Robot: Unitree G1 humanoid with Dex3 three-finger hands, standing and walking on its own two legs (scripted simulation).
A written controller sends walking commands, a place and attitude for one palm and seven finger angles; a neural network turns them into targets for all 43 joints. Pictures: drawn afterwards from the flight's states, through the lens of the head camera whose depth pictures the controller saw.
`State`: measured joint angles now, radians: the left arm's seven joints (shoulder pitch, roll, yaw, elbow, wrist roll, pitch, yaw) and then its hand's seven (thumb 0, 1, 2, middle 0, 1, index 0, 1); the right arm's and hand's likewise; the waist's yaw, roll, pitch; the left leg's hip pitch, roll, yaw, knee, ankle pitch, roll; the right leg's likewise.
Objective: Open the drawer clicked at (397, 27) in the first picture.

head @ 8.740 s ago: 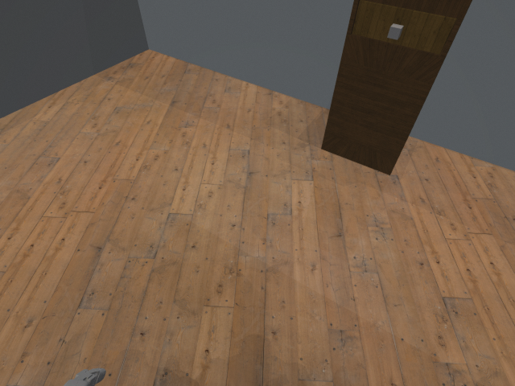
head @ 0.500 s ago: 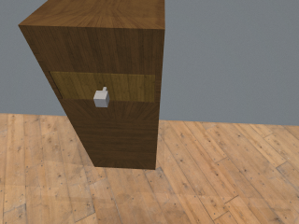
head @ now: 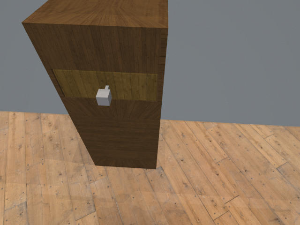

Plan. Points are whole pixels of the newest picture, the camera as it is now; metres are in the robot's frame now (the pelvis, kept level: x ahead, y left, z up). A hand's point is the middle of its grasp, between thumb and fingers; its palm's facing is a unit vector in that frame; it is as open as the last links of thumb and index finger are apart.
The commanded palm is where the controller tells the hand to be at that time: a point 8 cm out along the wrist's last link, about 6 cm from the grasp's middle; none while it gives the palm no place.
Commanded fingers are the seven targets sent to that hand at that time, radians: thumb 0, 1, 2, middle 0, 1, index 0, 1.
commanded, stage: shuffle to correct the standing spot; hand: left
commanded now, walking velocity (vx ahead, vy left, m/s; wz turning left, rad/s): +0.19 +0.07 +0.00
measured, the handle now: (105, 93) +0.56 +0.21 -0.01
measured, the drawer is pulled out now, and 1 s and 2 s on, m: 0.00 0.00 0.00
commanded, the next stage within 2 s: come to a stop and stand still in 0.12 s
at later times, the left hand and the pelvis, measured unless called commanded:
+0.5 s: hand out of the picture +0.04 +0.19 -0.18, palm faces +0.06 -0.98 -0.16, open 7.3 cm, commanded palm none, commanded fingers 0.00 0.90 0.90 -0.20 -0.30 -0.20 -0.30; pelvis +0.06 +0.02 +0.00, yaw +2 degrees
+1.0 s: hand out of the picture +0.10 +0.17 -0.17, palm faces +0.11 -0.97 -0.22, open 7.2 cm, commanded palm none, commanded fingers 0.00 0.90 0.90 -0.20 -0.30 -0.20 -0.30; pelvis +0.04 -0.02 +0.00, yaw +2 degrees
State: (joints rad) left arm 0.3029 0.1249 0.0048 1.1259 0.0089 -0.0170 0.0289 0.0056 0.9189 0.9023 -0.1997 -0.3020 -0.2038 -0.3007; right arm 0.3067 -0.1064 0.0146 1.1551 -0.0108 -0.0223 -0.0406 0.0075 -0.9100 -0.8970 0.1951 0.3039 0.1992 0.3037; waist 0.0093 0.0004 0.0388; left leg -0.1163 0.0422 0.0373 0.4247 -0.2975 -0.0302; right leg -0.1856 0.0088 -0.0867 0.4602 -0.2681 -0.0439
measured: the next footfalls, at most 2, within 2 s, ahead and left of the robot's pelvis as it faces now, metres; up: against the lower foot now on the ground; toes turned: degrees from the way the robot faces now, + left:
right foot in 0.64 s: +0.15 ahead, -0.11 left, +0.00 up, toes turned -3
left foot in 1.04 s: +0.06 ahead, +0.10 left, +0.00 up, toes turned +3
